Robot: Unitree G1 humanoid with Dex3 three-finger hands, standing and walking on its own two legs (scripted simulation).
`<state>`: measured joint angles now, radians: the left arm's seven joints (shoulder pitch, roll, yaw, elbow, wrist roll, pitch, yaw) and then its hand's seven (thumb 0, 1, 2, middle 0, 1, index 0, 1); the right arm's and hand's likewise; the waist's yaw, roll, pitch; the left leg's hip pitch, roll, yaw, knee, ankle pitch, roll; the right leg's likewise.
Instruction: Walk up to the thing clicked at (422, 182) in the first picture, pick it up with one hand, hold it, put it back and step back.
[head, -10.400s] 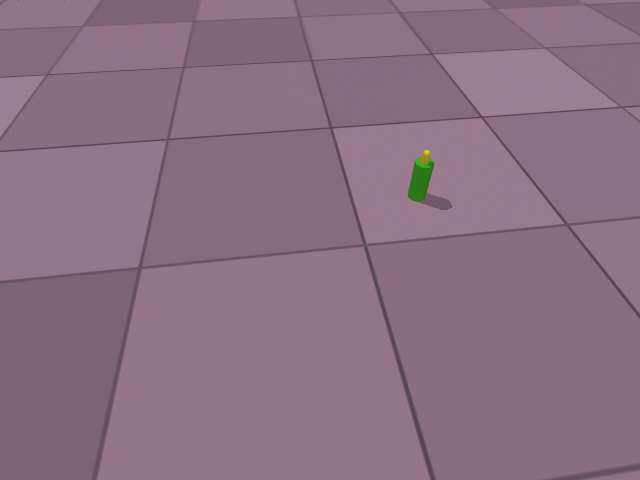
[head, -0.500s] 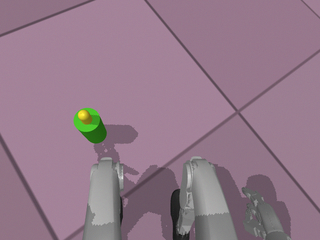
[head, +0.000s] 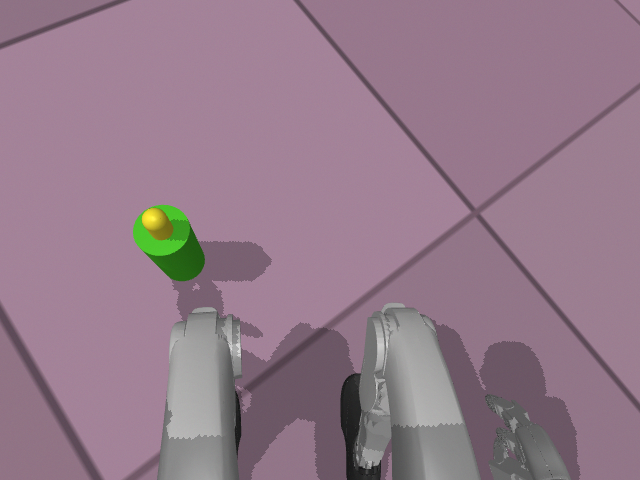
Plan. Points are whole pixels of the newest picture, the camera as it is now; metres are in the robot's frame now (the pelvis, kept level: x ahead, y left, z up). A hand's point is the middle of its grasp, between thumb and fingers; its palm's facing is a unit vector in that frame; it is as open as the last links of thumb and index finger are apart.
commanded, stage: go down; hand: left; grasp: from the side
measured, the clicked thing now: (170, 242) +0.46 +0.23 -0.28
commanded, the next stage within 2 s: approach in 0.32 s
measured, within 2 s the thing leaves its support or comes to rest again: neither
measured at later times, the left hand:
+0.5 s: hand out of the picture +0.39 +0.42 +0.00, palm faces +0.21 -0.97 -0.08, open 17.6 cm
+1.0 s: hand (72, 255) +0.41 +0.35 -0.21, palm faces +0.14 -0.99 +0.04, open 17.6 cm
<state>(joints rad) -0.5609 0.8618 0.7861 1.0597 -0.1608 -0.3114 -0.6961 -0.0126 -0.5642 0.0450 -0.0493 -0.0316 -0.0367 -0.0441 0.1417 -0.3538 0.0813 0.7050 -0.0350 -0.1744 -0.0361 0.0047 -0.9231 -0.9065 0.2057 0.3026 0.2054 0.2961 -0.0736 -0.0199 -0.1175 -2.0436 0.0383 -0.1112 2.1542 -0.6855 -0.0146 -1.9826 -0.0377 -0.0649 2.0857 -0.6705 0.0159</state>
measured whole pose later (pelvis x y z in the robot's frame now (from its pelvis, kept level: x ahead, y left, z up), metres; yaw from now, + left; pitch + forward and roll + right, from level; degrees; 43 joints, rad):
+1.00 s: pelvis -0.01 +0.01 -0.10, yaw -6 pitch +23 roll -11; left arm -0.63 0.87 0.81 1.28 -0.21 -0.73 -0.67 -0.01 -0.59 0.03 -0.08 -0.08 -0.05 -0.10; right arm -0.04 -0.36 0.27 0.66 -0.18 -0.14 0.04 0.00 -0.92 -0.91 0.21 0.30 0.20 0.30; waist -0.18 -0.18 0.13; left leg -2.24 0.03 -0.23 2.52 -0.71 -0.01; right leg -2.13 0.00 -0.13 2.37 -0.66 0.04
